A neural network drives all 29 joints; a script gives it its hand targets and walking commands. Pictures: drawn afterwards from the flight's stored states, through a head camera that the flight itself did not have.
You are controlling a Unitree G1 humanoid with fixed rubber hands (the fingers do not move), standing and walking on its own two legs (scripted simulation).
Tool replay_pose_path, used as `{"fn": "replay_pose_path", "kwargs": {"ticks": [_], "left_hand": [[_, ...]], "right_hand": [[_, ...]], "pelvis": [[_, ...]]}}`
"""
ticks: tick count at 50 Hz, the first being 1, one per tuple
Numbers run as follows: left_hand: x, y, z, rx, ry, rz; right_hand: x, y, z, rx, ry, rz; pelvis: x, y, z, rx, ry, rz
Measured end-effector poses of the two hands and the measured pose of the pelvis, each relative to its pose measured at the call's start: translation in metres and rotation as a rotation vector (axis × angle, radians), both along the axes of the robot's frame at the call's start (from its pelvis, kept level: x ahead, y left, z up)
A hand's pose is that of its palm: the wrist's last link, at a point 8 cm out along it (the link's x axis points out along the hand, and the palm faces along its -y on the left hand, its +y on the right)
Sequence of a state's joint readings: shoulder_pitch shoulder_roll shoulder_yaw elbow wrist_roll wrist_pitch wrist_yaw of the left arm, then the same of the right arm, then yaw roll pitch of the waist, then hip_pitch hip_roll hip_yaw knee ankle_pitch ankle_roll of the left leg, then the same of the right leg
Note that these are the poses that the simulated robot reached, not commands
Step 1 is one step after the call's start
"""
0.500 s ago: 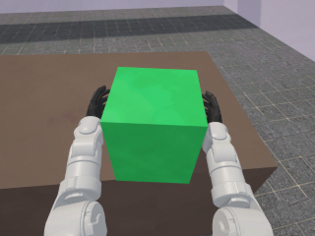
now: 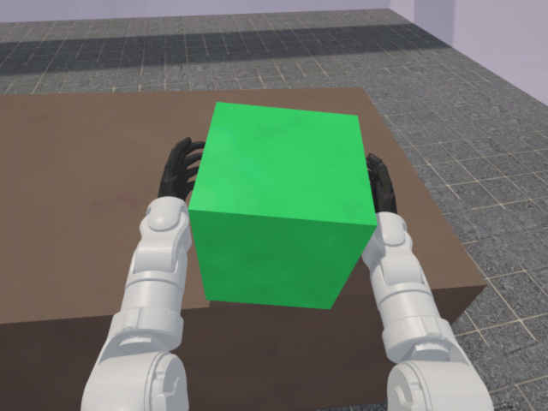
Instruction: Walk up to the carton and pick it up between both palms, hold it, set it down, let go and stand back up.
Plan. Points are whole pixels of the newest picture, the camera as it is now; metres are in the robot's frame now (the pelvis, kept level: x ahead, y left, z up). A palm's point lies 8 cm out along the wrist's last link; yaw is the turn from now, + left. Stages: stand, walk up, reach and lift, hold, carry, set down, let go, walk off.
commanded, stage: reach and lift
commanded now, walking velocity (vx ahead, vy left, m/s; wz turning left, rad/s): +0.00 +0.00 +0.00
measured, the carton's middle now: (277, 213) +0.41 -0.01 +0.09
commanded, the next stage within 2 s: hold in 1.92 s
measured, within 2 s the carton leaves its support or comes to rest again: neither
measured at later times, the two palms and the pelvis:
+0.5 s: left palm (160, 163) +0.36 +0.14 +0.23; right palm (402, 176) +0.37 -0.16 +0.20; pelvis +0.00 -0.02 +0.00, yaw -1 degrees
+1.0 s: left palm (150, 137) +0.36 +0.14 +0.27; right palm (413, 146) +0.37 -0.16 +0.25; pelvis +0.00 -0.01 +0.00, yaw -2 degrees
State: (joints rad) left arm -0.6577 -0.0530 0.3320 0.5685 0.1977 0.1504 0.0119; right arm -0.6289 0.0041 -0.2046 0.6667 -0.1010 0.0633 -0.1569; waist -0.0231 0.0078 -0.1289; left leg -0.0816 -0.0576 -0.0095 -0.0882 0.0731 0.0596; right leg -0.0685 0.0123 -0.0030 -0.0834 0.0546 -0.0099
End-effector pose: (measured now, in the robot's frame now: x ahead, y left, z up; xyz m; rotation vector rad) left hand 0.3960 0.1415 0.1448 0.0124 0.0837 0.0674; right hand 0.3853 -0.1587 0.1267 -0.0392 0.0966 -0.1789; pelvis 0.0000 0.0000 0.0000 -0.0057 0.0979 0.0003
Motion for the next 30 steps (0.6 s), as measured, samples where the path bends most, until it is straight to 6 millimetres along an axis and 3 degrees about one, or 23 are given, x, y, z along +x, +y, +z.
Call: {"fn": "replay_pose_path", "kwargs": {"ticks": [6, 14, 23, 30], "left_hand": [[0.003, -0.001, 0.01, 0.046, 0.047, 0.023], [-0.011, 0.001, 0.053, 0.046, 0.035, 0.043], [-0.032, -0.002, 0.077, 0.022, 0.074, 0.037], [-0.037, -0.007, 0.094, -0.013, 0.072, 0.031]], "right_hand": [[0.01, -0.001, 0.016, -0.003, 0.052, 0.025], [0.005, 0.0, 0.06, 0.008, 0.035, 0.049], [-0.014, -0.003, 0.075, 0.058, 0.064, 0.04], [-0.022, -0.009, 0.089, 0.067, 0.057, 0.024]], "pelvis": [[0.012, -0.005, 0.0, 0.002, 0.038, 0.011], [0.019, -0.015, 0.001, 0.005, -0.057, 0.004], [0.004, -0.019, 0.001, 0.006, -0.142, -0.006], [-0.013, -0.018, 0.001, 0.004, -0.131, -0.022]]}}
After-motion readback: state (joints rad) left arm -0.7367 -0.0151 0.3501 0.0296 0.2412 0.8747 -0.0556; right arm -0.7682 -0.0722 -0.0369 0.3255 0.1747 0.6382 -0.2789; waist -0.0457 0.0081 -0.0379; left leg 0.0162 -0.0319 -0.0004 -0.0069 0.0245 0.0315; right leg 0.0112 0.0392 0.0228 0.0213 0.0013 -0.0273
